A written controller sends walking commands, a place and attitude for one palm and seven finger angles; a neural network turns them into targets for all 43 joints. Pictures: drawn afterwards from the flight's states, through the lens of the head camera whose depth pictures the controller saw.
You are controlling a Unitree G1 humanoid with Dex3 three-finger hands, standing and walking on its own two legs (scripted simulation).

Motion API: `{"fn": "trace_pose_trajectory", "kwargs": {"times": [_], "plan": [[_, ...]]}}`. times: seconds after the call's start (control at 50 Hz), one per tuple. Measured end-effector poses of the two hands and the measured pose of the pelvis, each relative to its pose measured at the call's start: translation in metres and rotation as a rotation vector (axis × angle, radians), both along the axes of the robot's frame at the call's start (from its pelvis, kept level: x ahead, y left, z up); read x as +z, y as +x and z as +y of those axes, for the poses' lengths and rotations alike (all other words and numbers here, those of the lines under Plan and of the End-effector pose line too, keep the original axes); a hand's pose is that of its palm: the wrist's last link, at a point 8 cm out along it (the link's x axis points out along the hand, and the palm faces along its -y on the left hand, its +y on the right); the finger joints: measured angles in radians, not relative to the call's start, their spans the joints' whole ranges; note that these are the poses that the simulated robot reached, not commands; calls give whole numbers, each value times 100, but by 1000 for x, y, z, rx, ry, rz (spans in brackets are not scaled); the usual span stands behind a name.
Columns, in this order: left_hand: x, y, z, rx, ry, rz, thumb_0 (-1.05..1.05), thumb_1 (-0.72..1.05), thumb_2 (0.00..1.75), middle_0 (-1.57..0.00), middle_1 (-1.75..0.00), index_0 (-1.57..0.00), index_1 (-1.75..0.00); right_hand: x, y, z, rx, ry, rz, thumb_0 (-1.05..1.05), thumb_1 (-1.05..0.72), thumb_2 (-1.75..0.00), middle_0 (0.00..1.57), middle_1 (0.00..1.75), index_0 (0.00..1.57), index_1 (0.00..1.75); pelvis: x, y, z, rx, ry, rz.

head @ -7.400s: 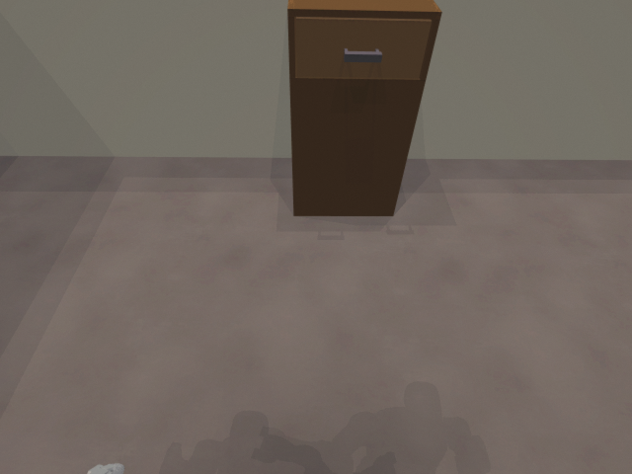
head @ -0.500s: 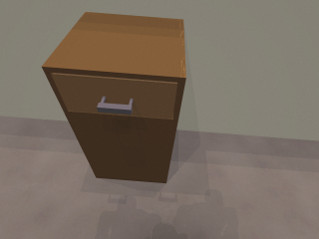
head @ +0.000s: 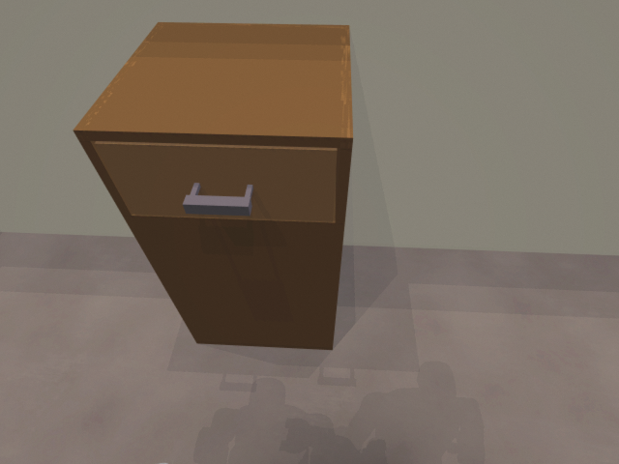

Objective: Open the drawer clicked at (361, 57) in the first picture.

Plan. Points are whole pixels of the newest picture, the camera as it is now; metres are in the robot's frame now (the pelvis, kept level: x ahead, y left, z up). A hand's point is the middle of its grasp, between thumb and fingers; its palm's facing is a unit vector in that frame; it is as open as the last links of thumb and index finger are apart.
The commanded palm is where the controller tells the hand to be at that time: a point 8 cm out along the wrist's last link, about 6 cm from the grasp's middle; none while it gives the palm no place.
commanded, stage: come to a stop and stand still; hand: left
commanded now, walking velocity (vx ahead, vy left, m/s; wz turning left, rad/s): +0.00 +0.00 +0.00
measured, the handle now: (220, 197) +0.55 +0.20 -0.01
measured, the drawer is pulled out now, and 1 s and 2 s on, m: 0.00 0.00 0.00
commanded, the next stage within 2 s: look again from close up in 1.24 s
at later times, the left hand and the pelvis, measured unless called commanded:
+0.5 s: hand out of the picture -0.02 +0.21 -0.16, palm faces +0.01 -0.97 -0.23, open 7.4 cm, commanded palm none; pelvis +0.00 +0.03 +0.01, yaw -1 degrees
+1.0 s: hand out of the picture +0.07 +0.19 -0.16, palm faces +0.02 -0.98 -0.22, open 7.3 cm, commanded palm none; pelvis +0.04 +0.01 +0.01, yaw +0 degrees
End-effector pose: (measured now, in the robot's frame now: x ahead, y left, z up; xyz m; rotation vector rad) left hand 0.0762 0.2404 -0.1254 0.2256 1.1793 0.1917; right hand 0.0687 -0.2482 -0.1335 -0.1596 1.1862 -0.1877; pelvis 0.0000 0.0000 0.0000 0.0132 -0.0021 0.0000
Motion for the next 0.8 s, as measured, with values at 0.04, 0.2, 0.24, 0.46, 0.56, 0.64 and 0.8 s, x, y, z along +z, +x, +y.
{"fn": "trace_pose_trajectory", "kwargs": {"times": [0.04,0.2,0.24,0.46,0.56,0.64,0.8], "plan": [[-3,-7,9,2,-4,-3,1,91,90,-20,-30,-20,-30,2,-3,8,11,-9,-37,1,-91,-90,19,30,20,30,-3,-5,8,-7,1,-23],[2,-49,29,-16,-9,50,1,91,90,-20,-30,-20,-30,0,-26,43,31,48,-42,1,-92,-90,20,30,20,30,1,-15,25,-31,3,-46],[3,-61,31,-8,-9,78,1,91,90,-20,-30,-20,-30,-1,-34,44,32,49,-20,1,-93,-90,20,30,20,30,3,-16,27,-28,3,-43],[0,-104,22,45,-40,229,1,91,90,-20,-30,-20,-30,-8,-80,45,19,52,174,1,-92,-90,20,30,20,30,7,-5,29,-10,3,-23],[-3,-97,10,44,-65,256,1,91,90,-20,-30,-20,-30,-7,-87,47,-1,57,219,1,-91,-90,20,30,20,30,8,5,26,-11,1,-18],[-6,-79,0,37,-84,240,1,91,90,-20,-30,-20,-30,-7,-82,49,-9,63,233,1,-91,-90,20,30,20,30,8,14,23,-11,-2,-18],[-8,-42,-4,24,-74,198,2,94,90,-20,-30,-20,-30,-8,-59,51,-17,72,214,1,-91,-90,20,30,20,30,8,30,15,-12,-8,-18]]}}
